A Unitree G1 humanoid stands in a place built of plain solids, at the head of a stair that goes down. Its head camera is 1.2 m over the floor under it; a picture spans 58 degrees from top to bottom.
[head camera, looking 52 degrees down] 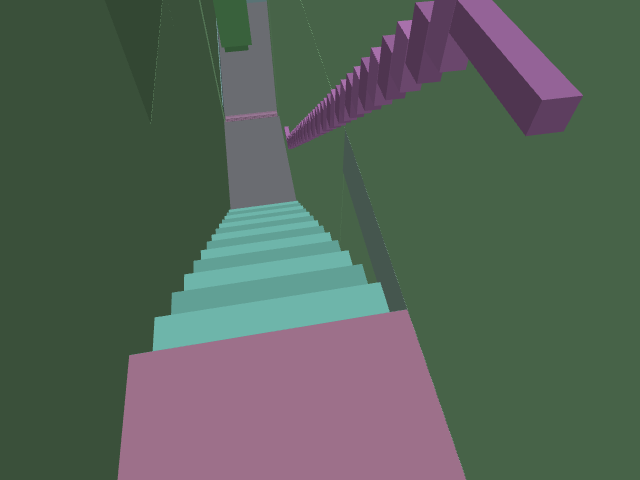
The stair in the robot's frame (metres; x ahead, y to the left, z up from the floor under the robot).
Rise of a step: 0.21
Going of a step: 0.23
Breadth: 0.94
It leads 10 degrees to the left of straight ahead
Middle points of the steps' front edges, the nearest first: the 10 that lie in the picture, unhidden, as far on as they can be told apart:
0.59 0.14 0.00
0.82 0.18 -0.20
1.05 0.22 -0.41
1.28 0.27 -0.62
1.51 0.31 -0.82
1.73 0.35 -1.03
1.96 0.39 -1.23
2.19 0.43 -1.44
2.42 0.47 -1.64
2.65 0.52 -1.85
